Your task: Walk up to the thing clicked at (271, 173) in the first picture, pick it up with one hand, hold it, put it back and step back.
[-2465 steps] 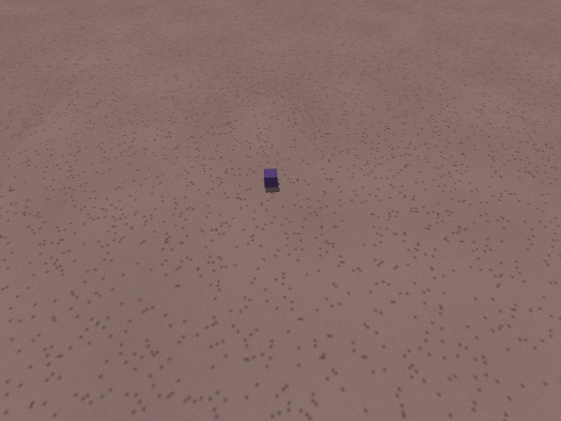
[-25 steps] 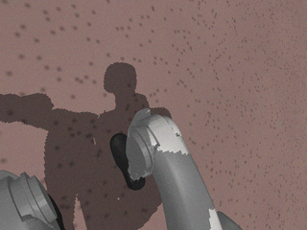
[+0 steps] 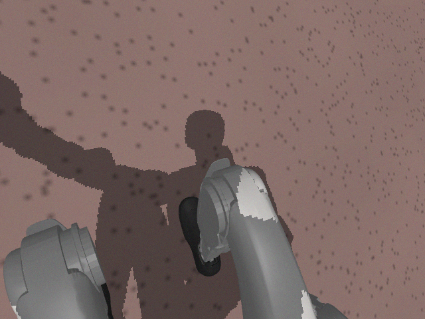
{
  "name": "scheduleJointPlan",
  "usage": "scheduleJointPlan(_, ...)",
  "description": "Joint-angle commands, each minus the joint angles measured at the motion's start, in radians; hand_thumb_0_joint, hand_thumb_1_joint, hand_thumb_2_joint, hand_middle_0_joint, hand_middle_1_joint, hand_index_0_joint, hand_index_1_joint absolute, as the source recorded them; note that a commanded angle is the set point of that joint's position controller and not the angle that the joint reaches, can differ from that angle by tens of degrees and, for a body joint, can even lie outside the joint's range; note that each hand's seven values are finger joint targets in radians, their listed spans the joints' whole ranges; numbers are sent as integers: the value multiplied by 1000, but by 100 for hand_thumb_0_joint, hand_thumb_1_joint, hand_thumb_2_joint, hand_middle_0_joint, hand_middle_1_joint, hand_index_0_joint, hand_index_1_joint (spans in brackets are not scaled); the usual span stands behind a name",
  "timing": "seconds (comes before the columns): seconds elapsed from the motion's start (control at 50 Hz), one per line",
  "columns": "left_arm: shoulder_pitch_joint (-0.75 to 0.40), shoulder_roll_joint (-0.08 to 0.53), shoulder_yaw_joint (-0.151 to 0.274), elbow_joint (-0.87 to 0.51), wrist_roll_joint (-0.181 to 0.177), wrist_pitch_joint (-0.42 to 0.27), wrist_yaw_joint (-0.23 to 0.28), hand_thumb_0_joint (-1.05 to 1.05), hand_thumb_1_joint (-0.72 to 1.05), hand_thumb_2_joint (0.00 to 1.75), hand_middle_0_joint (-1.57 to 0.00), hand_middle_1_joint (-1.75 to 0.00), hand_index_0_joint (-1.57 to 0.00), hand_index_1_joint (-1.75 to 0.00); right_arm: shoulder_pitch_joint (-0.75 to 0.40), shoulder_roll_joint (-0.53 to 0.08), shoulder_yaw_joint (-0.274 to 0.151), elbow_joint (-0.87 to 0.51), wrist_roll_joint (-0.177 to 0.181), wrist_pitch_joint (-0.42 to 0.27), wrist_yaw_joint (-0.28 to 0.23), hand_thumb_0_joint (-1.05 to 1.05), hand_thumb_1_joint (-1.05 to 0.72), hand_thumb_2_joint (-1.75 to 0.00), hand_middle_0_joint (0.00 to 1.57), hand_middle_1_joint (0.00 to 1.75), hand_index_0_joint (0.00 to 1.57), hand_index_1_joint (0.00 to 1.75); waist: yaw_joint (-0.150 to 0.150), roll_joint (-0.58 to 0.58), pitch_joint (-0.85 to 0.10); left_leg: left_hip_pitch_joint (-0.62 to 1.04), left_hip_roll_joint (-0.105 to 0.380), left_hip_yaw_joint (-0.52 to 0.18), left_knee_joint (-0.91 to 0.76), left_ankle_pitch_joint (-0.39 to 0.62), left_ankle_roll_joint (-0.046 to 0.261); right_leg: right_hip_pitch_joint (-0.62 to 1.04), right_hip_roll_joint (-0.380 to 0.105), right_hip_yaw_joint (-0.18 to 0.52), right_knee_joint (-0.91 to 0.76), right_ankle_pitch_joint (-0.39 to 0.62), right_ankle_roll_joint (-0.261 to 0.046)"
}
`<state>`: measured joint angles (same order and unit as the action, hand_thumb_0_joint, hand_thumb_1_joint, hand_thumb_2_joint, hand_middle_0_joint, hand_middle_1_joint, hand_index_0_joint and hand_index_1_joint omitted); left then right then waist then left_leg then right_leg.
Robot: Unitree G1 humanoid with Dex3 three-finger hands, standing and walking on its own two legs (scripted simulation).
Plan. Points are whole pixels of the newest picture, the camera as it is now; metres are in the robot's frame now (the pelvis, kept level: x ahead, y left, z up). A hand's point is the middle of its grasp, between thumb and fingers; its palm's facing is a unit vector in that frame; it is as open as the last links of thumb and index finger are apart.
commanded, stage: settle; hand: left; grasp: from above
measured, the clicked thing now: out of the picture +0.51 +0.36 -0.23
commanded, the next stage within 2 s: lift in 0.26 s
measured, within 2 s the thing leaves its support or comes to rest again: neither
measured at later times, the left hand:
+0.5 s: hand out of the picture +0.48 +0.33 -0.13, palm faces -0.41 -0.09 -0.91, open 9.7 cm
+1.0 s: hand out of the picture +0.40 +0.34 +0.00, palm faces -0.44 -0.14 -0.89, open 9.6 cm
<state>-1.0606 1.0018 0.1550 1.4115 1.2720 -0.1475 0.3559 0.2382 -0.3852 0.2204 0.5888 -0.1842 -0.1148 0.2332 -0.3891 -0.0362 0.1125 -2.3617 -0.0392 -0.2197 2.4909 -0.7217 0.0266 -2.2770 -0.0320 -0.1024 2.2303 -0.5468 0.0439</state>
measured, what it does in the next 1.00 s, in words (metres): rises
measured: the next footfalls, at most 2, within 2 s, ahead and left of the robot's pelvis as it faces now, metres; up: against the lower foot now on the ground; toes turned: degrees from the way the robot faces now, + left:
none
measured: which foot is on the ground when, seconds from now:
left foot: down 0.00-1.00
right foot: down 0.00-1.00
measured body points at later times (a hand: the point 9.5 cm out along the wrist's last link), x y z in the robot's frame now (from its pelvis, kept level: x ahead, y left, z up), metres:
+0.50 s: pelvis -0.01 +0.00 +0.02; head +0.24 +0.10 +0.38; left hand +0.50 +0.33 -0.08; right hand +0.06 -0.28 -0.05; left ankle +0.06 +0.11 -0.29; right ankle +0.15 -0.14 -0.29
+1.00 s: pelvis -0.01 +0.00 +0.11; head +0.19 +0.08 +0.51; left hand +0.42 +0.34 +0.05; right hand +0.12 -0.27 +0.01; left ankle +0.06 +0.11 -0.29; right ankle +0.15 -0.15 -0.29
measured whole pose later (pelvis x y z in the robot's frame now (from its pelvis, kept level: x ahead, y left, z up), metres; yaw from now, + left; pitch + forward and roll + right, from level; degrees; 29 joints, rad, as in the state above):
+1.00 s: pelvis -0.01 +0.00 +0.11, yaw +9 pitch +36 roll -9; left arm -0.73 0.66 0.00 0.88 1.06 -0.13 0.03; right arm 0.20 -0.31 0.00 0.59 -0.02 0.10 0.06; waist -0.16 0.07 -0.15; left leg -2.05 -0.03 -0.08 2.08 -0.66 0.04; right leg -2.02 -0.07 0.00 1.93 -0.54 0.05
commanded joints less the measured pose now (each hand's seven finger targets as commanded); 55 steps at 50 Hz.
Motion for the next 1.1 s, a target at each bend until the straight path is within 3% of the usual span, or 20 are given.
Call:
scheduleJointPlan(0.0, -313, 160, -17, -246, -45, 0, -28, 0, 41, 75, -72, -81, -77, -76, 222, -317, -147, 35, 14, 37, -16, 0, -88, -89, 20, 30, 20, 30, -50, 565, -708, 597, 30, 88, -311, 334, -44, 326, 29, -109, -145, 182, -94)
scheduleJointPlan(0.04, -300, 112, -40, -243, -55, -1, -57, 0, 44, 74, -75, -78, -80, -74, 213, -311, -158, 24, 25, 50, -23, 0, -88, -89, 20, 30, 20, 30, -45, 513, -688, 584, 23, 82, -330, 299, -41, 307, 30, -107, -149, 156, -98)
scheduleJointPlan(0.06, -324, 133, -27, -256, -58, -9, -66, 0, 45, 76, -77, -78, -81, -74, 219, -310, -157, 31, 27, 59, -28, 0, -88, -89, 20, 30, 20, 30, -44, 497, -689, 569, 23, 75, -343, 269, -38, 304, 28, -106, -153, 139, -96)
scheduleJointPlan(0.08, -336, 84, -63, -277, -60, -16, -81, 0, 46, 73, -76, -77, -81, -73, 207, -314, -164, 12, 31, 62, -34, 0, -88, -89, 20, 30, 20, 30, -49, 491, -677, 579, 16, 62, -348, 254, -41, 279, 21, -102, -160, 132, -96)
scheduleJointPlan(0.14, -372, 87, -78, -291, -43, -34, -97, 0, 46, 69, -77, -74, -81, -70, 210, -295, -172, 18, 38, 78, -48, 0, -88, -89, 20, 30, 20, 30, -37, 491, -719, 593, 12, 74, -366, 239, -37, 303, 21, -95, -157, 127, -91)
scheduleJointPlan(0.16, -373, 137, -49, -287, -37, -37, -94, 0, 44, 69, -75, -75, -80, -70, 219, -295, -173, 24, 39, 83, -54, 0, -88, -89, 20, 30, 20, 30, -21, 478, -726, 592, 8, 79, -373, 213, -34, 305, 23, -91, -159, 106, -93)
scheduleJointPlan(0.18, -402, 67, -104, -305, -40, -39, -101, 0, 45, 70, -78, -72, -82, -68, 201, -275, -170, 8, 44, 82, -56, 0, -88, -89, 20, 30, 20, 30, -23, 505, -746, 612, 6, 87, -379, 233, -37, 310, 21, -85, -157, 129, -90)
scheduleJointPlan(0.22, -422, 123, -73, -300, -29, -41, -85, 0, 45, 69, -78, -72, -82, -68, 200, -273, -174, 12, 45, 89, -64, 0, -88, -89, 20, 30, 20, 30, -8, 504, -782, 621, 6, 91, -391, 220, -33, 316, 22, -83, -158, 125, -88)
scheduleJointPlan(0.34, -461, 116, -68, -262, -12, -24, -54, 0, 47, 59, -83, -70, -88, -65, 194, -248, -176, 5, 55, 95, -84, 0, -92, -91, 20, 30, 20, 30, 7, 523, -820, 618, -5, 125, -413, 224, -26, 334, 19, -67, -175, 129, -91)
scheduleJointPlan(0.38, -386, 110, -61, -208, -15, -6, -54, 0, 47, 57, -83, -67, -87, -62, 190, -253, -187, 4, 60, 94, -89, 0, -92, -91, 20, 30, 20, 30, 25, 512, -805, 633, -7, 124, -427, 222, -27, 319, 14, -65, -183, 123, -92)
scheduleJointPlan(0.5, -393, 78, -63, -331, -88, 35, -114, 0, 68, 58, -95, -69, -101, -63, 193, -221, -207, 2, 79, 115, -99, 0, -90, -90, 20, 30, 20, 30, 58, 515, -957, 668, -4, 157, -473, 255, -17, 434, 17, -43, -224, 152, -91)
scheduleJointPlan(0.58, -334, 39, -69, -393, -126, 43, -175, 0, 73, 58, -101, -64, -106, -59, 206, -218, -233, 5, 97, 138, -117, 0, -90, -90, 20, 30, 20, 30, 66, 451, -931, 666, -10, 152, -499, 252, -15, 442, 10, -31, -267, 140, -96)
scheduleJointPlan(0.66, -252, 30, -68, -464, -141, 26, -230, 0, 75, 60, -102, -65, -107, -60, 212, -205, -255, -5, 114, 160, -130, 0, -90, -90, 20, 30, 20, 30, 114, 393, -969, 676, -15, 173, -523, 274, -8, 505, 8, -12, -300, 140, -100)
scheduleJointPlan(0.68, -243, 67, -35, -513, -149, 18, -238, 0, 77, 60, -103, -65, -108, -59, 201, -208, -268, -18, 119, 166, -136, 0, -90, -90, 20, 30, 20, 30, 129, 362, -979, 674, -16, 178, -527, 266, -4, 519, 6, -5, -315, 134, -99)
scheduleJointPlan(0.74, -212, -2, -66, -587, -175, 1, -274, 0, 76, 62, -103, -66, -108, -61, 199, -185, -274, -22, 127, 177, -146, 0, -90, -90, 20, 30, 20, 30, 141, 377, -998, 728, -15, 176, -567, 282, -6, 543, 3, 5, -343, 146, -100)
scheduleJointPlan(0.78, -173, 26, -38, -627, -184, -5, -279, 0, 78, 62, -104, -65, -109, -60, 195, -191, -291, -33, 136, 184, -155, 0, -90, -90, 20, 30, 20, 30, 166, 372, -988, 778, -17, 140, -616, 250, -10, 523, 1, 5, -360, 118, -101)
scheduleJointPlan(0.86, -114, -26, -55, -714, -214, -9, -273, 0, 79, 63, -105, -66, -110, -61, 150, -169, -304, -50, 153, 195, -172, 0, -90, -90, 20, 30, 20, 30, 192, 383, -998, 846, -2, 115, -734, 138, -7, 550, 8, 7, -403, 76, -85)
scheduleJointPlan(0.88, -79, -71, -74, -716, -225, -6, -273, 0, 79, 64, -104, -67, -109, -61, 147, -160, -307, -50, 156, 195, -174, 0, -90, -90, 20, 30, 20, 30, 187, 370, -988, 867, 0, 108, -756, 137, -8, 572, 11, 7, -422, 80, -81)
scheduleJointPlan(1.02, -2, -115, -92, -858, -264, 32, -258, 0, 80, 72, -105, -71, -109, -66, 88, -131, -328, -30, 182, 194, -210, 0, -89, -90, 20, 30, 20, 30, 212, 372, -975, 1051, 24, 58, -915, 153, -20, 665, 12, 13, -506, 118, -65)
scheduleJointPlan(1.08, 54, -152, -112, -857, -265, 59, -246, 0, 75, 71, -101, -71, -105, -66, 77, -113, -328, -15, 189, 191, -223, 0, -89, -90, 20, 30, 20, 30, 216, 322, -950, 1130, 31, 81, -950, 223, -19, 734, 16, 17, -583, 140, -64)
